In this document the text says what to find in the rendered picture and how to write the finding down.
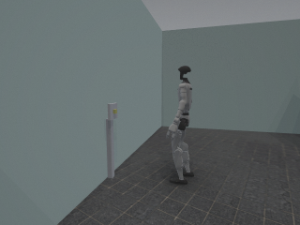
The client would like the panel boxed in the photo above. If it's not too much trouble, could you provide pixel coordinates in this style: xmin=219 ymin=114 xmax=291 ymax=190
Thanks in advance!
xmin=106 ymin=102 xmax=118 ymax=179

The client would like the left robot hand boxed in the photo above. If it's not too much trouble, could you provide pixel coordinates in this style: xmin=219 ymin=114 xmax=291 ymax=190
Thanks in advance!
xmin=166 ymin=123 xmax=178 ymax=141

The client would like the robot left shin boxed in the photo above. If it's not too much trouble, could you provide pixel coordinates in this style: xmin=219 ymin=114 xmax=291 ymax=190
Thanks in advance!
xmin=172 ymin=149 xmax=184 ymax=180

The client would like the robot torso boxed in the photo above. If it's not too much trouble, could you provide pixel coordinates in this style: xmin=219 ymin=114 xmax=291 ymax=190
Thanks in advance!
xmin=177 ymin=82 xmax=192 ymax=125

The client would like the left robot forearm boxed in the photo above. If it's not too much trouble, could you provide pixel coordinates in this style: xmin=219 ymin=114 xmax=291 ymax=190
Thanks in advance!
xmin=173 ymin=100 xmax=186 ymax=126

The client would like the left robot upper arm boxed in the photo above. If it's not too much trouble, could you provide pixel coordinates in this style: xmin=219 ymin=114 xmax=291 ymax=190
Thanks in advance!
xmin=178 ymin=83 xmax=188 ymax=107

